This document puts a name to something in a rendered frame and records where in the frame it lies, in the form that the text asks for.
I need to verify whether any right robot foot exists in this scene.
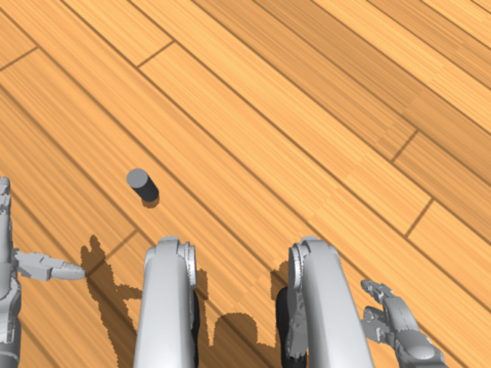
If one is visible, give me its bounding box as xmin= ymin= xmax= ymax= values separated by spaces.
xmin=275 ymin=287 xmax=307 ymax=368

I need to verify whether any right robot hand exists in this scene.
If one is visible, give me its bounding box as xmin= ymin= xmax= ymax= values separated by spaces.
xmin=361 ymin=280 xmax=420 ymax=349

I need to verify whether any left robot hand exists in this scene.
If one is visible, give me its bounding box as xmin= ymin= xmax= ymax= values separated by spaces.
xmin=0 ymin=176 xmax=85 ymax=281

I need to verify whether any can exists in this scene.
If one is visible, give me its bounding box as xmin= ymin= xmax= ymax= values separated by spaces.
xmin=127 ymin=169 xmax=159 ymax=202

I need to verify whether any left robot arm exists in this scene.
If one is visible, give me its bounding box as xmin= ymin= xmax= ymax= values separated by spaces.
xmin=0 ymin=262 xmax=21 ymax=368

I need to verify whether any right robot arm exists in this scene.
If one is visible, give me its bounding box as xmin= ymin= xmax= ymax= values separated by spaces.
xmin=394 ymin=330 xmax=449 ymax=368

